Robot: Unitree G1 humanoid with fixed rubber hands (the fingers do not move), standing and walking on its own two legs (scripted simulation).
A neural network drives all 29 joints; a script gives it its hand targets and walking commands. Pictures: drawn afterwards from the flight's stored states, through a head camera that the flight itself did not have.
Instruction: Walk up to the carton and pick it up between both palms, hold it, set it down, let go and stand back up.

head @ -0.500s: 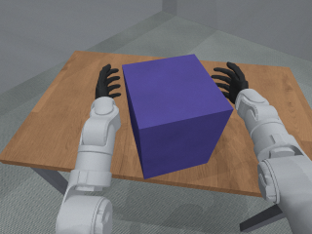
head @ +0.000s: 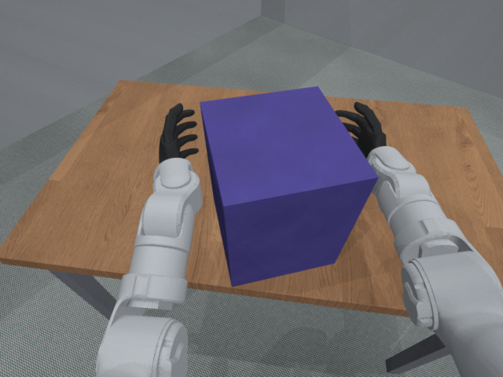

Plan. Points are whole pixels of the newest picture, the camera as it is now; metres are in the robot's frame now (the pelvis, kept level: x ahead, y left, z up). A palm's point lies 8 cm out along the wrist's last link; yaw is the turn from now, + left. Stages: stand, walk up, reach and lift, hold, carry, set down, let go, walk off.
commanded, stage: reach and lift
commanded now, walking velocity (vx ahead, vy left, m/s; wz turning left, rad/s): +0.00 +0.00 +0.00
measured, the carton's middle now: (273, 190) +0.40 +0.04 +0.06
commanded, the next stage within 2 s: none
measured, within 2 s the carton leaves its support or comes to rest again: leaves its support in 1.94 s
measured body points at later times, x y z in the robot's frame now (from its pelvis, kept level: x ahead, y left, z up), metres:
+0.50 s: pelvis +0.00 +0.00 +0.00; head +0.02 +0.01 +0.45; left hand +0.38 +0.19 +0.15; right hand +0.47 -0.11 +0.12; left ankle +0.00 +0.12 -0.74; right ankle +0.04 -0.11 -0.74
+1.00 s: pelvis +0.00 +0.00 +0.00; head +0.02 +0.01 +0.45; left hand +0.38 +0.19 +0.14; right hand +0.47 -0.10 +0.12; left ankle +0.00 +0.12 -0.74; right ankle +0.04 -0.11 -0.74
